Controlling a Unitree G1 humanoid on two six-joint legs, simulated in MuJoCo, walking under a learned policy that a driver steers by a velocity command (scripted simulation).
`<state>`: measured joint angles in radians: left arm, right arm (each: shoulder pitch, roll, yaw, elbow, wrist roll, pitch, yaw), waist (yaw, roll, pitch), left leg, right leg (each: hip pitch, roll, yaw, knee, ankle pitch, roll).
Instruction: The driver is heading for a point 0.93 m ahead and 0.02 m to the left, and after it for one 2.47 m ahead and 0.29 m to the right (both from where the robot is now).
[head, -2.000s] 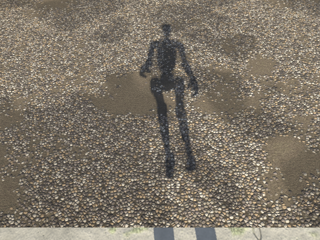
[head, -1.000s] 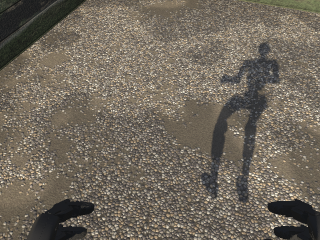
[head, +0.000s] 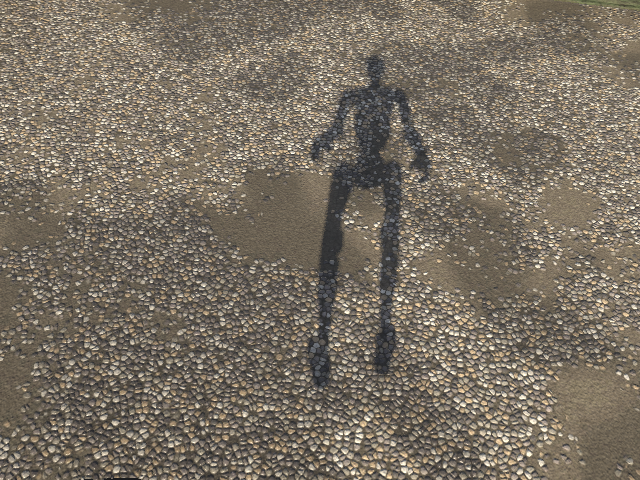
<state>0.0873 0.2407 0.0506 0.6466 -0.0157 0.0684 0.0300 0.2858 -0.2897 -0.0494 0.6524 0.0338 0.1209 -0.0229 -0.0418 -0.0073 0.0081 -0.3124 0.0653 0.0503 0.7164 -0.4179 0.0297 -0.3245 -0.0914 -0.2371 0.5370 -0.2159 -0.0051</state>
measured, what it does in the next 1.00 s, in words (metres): walks ahead: left foot, then right foot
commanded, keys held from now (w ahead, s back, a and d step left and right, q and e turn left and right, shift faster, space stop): w+q+shift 0.26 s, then w+e+shift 0.74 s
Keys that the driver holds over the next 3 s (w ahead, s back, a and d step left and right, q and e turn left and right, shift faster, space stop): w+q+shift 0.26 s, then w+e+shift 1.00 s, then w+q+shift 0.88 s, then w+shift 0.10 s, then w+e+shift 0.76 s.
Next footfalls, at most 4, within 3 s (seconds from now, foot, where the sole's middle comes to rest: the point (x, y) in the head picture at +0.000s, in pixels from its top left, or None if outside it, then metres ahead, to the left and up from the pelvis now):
0.02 left None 0.01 0.11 -0.77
0.34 right None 0.14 -0.05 -0.77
0.62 left None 0.15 0.20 -0.77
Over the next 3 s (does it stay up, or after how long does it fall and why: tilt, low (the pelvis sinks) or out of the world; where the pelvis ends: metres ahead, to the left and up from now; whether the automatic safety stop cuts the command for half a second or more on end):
stays up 0.09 0.07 0.00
